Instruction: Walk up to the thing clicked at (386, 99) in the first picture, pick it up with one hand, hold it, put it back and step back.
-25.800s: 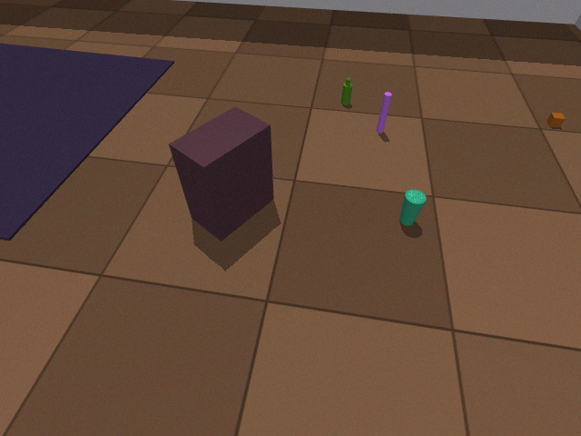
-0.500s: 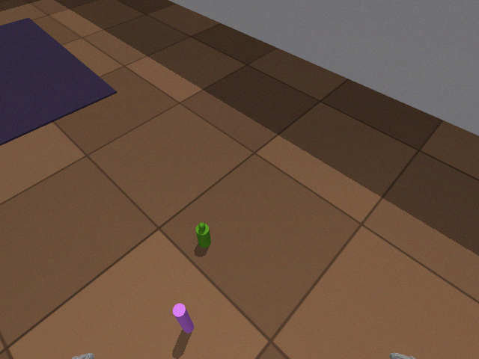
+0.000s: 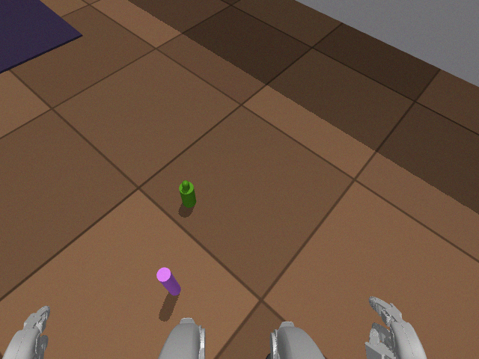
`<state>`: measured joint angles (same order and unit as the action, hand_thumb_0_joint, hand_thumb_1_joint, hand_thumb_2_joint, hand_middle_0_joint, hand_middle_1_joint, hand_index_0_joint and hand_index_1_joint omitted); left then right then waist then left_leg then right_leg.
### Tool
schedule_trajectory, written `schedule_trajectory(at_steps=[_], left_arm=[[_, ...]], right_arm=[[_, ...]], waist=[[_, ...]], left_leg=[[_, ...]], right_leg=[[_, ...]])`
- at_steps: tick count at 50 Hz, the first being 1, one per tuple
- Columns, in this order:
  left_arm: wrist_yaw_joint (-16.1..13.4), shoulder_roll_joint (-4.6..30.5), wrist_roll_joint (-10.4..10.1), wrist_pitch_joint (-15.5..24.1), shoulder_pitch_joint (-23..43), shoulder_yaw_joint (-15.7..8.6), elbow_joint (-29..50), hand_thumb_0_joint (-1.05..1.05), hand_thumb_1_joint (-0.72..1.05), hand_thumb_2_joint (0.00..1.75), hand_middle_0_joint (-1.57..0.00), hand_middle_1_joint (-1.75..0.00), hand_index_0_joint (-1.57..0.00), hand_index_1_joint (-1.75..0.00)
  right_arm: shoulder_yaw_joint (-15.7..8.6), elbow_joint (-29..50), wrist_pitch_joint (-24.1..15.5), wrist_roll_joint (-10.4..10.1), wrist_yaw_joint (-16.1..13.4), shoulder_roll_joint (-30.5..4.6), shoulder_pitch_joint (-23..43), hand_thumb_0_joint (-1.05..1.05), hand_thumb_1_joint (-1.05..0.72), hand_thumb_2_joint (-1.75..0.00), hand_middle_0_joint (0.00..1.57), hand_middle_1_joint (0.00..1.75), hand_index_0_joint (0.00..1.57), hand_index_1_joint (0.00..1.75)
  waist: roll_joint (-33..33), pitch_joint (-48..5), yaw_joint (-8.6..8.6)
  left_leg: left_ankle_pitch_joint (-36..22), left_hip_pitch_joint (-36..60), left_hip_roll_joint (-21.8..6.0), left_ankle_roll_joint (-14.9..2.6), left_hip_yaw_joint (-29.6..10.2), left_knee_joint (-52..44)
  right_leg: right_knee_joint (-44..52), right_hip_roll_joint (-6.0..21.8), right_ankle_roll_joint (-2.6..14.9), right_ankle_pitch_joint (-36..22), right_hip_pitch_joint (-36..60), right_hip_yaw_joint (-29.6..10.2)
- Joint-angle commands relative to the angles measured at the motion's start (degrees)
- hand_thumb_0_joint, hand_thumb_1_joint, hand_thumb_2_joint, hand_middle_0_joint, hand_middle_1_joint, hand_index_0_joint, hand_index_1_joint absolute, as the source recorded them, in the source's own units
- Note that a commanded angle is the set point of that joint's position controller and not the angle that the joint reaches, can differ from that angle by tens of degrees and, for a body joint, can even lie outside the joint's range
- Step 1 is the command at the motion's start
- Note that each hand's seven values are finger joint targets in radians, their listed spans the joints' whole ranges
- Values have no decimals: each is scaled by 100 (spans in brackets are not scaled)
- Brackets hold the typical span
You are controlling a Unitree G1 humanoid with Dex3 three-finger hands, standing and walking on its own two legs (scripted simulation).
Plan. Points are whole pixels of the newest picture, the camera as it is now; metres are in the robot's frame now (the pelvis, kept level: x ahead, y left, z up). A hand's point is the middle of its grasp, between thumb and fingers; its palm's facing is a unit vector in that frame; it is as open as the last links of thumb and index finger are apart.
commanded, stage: go down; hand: left
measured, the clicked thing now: (170, 282) +0.35 +0.21 -0.57
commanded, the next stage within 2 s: none
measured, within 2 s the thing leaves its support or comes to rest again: neither
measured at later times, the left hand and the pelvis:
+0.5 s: hand (66, 317) +0.22 +0.34 -0.20, palm faces +0.14 -0.97 -0.21, open 17.6 cm; pelvis -0.02 +0.00 -0.12, yaw -1 degrees
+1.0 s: hand (66, 299) +0.26 +0.38 -0.25, palm faces +0.17 -0.97 -0.17, open 17.6 cm; pelvis -0.06 -0.01 -0.21, yaw -3 degrees
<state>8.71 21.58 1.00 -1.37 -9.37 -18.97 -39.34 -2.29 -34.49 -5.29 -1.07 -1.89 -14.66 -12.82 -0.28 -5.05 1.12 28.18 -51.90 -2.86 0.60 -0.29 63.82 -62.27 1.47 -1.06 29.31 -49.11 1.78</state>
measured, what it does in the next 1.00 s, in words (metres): lowers itself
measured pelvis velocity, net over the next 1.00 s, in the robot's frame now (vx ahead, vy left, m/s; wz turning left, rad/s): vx -0.06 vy -0.01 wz -0.05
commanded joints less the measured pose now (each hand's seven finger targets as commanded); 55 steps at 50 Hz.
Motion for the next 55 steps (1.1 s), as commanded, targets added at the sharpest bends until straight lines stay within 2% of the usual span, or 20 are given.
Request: schedule_trajectory(at_steps=[1, 3, 5, 6, 9, 11, 13, 15, 18, 20, 22, 24, 29, 33, 34, 37, 41, 44, 52, 55], left_arm=[[73, 1450, -130, 152, -149, -611, 1192, 0, -60, 0, -9, -4, -9, -4], [112, 1609, -151, 135, -323, -775, 1247, 0, -58, 0, -8, -4, -8, -4], [214, 1397, -234, 203, -401, -729, 1288, 0, -61, 0, -9, -3, -9, -3], [263, 1513, -267, 250, -365, -831, 1294, 0, -61, 0, -9, -2, -10, -2], [466, 1733, -312, 534, 262, -962, 1190, 0, -60, 0, -9, -5, -10, -4], [654, 1724, -431, 846, 496, -1036, 930, 0, -61, 0, -9, -5, -10, -5], [894, 1977, -552, 1229, 771, -1275, 748, 0, -61, 0, -10, -6, -10, -6], [1142, 2059, -623, 1530, 888, -1307, 605, 0, -61, 0, -9, -6, -9, -5], [1442, 2412, -747, 1801, 952, -1606, 677, 0, -61, 0, -9, -6, -9, -6], [1582, 2404, -821, 1844, 798, -1724, 395, 0, -61, 1, -8, -7, -8, -7], [1686, 2463, -899, 1859, 837, -1846, 311, 0, -61, 1, -8, -7, -8, -8], [1739, 2778, -938, 1894, 1040, -2080, 400, 0, -61, 1, -8, -7, -7, -8], [1894, 3034, -1086, 1971, 1614, -2314, 404, 0, -61, 5, -7, -9, -7, -10], [2104, 3141, -1129, 2086, 2085, -2315, 139, 0, -61, 5, -7, -10, -7, -10], [2135, 3407, -1143, 2138, 2283, -2466, 250, 0, -61, 4, -7, -9, -7, -9], [2274, 3381, -1206, 2226, 2433, -2438, -74, 0, -61, 3, -7, -8, -8, -8], [2442, 3809, -1242, 2285, 2691, -2662, -199, 0, -61, 1, -8, -7, -8, -7], [2564, 3827, -1283, 2276, 2757, -2658, -407, 0, -61, 1, -8, -6, -7, -6], [2785, 4244, -1416, 2293, 2863, -2964, -455, 0, -61, 1, -8, -5, -7, -6], [2891, 4263, -1452, 2302, 3037, -2989, -487, 0, -61, 3, -7, -5, -6, -6]], right_arm=[[-336, 820, -395, 38, -150, -929, 20, 0, -90, -90, 20, 30, 20, 30], [-294, 847, -426, 39, -186, -887, 108, 0, -90, -90, 20, 30, 20, 30], [-282, 938, -503, 47, -173, -869, 194, 0, -91, -90, 20, 30, 20, 30], [-273, 867, -524, 63, -188, -884, 188, 0, -91, -90, 20, 30, 20, 30], [-261, 851, -594, 88, -210, -924, 164, 0, -92, -90, 20, 30, 20, 30], [-253, 799, -679, 117, -212, -953, 195, 0, -92, -90, 20, 30, 20, 30], [-243, 775, -766, 141, -200, -1014, 270, 0, -92, -90, 20, 30, 20, 30], [-240, 736, -800, 158, -187, -1088, 301, 0, -91, -90, 20, 30, 20, 30], [-237, 640, -816, 188, -175, -1240, 299, 0, -89, -90, 20, 30, 20, 30], [-279, 574, -795, 195, -169, -1320, 324, 0, -89, -90, 20, 30, 20, 30], [-257, 482, -771, 238, -160, -1319, 307, 0, -90, -90, 20, 30, 20, 30], [-274, 457, -743, 220, -144, -1372, 373, 0, -89, -90, 20, 30, 20, 30], [-218, 420, -719, 198, -160, -1351, 431, 0, -89, -90, 20, 30, 20, 30], [-193, 260, -736, 190, -190, -1399, 392, 0, -88, -90, 20, 30, 20, 30], [-187, 254, -738, 194, -203, -1442, 391, 0, -88, -89, 20, 30, 20, 30], [-134, 193, -738, 195, -227, -1410, 339, 0, -88, -90, 20, 30, 20, 30], [-81, 189, -783, 201, -237, -1488, 341, 0, -89, -90, 20, 30, 20, 30], [-60, 158, -787, 181, -256, -1540, 338, 0, -89, -90, 20, 30, 20, 30], [-4, 118, -823, 199, -272, -1616, 325, 0, -91, -90, 20, 30, 20, 30], [4, 53, -820, 224, -294, -1661, 303, 0, -91, -90, 20, 30, 20, 30]], waist=[[357, -1572, 11], [393, -1492, -37], [390, -1464, -43], [483, -1489, -73], [497, -1551, 90], [350, -1656, 94], [436, -1899, 40], [601, -2173, -47], [1053, -3003, -292], [816, -3232, -327], [834, -3235, -375], [777, -3340, -413], [541, -3395, -327], [789, -3212, -215], [873, -3289, -283], [686, -3179, -212], [834, -3308, -299], [879, -3266, -278], [822, -3579, -374], [886, -3633, -288]], left_leg=[[-1206, 892, 117, -129, -44, -632], [-1032, 662, 146, -142, -18, -510], [-899, 448, 150, -137, -50, -376], [-871, 352, 149, -138, -72, -280], [-907, 27, 138, -174, -68, 173], [-866, -387, 155, -215, -66, 619], [-798, -753, 170, -211, -124, 955], [-831, -847, 152, -175, -181, 1163], [-1476, -427, 90, -85, -384, 1375], [-1836, -543, 114, -111, -368, 1660], [-1770, -798, 129, -123, -375, 1841], [-1453, -981, 124, -132, -420, 1912], [-811, -1717, 128, -184, -406, 2293], [-231, -1958, 98, -158, -512, 2432], [-190, -1957, 89, -154, -522, 2480], [174, -2423, 96, -172, -466, 2660], [237, -2692, 100, -163, -424, 2880], [503, -2791, 80, -143, -490, 2891], [-6, -3112, 98, -187, -330, 3416], [-255, -3078, 83, -186, -357, 3605]], right_leg=[[605, -162, 213, -1142, 325, 19], [551, -131, 218, -987, 187, -8], [356, -142, 222, -857, 4, 29], [212, -133, 227, -815, -140, 30], [-174, -119, 221, -860, -638, -12], [-501, -118, 208, -834, -1004, -53], [-882, -116, 223, -697, -1357, -61], [-1226, -124, 263, -609, -1716, -69], [-1781, -141, 313, -891, -2148, 70], [-1957, -179, 315, -1102, -2260, 123], [-2084, -180, 311, -1080, -2393, 96], [-2177, -194, 319, -846, -2531, 89], [-2377, -200, 283, -449, -2709, 8], [-2710, -210, 317, 18, -3418, 90], [-2764, -203, 315, 33, -3486, 73], [-2786, -207, 297, 324, -3539, 19], [-3020, -219, 312, 407, -3689, 23], [-3187, -241, 323, 553, -3925, 99], [-3474, -267, 328, 232, -3897, 101], [-3697, -275, 330, 4, -4054, 180]])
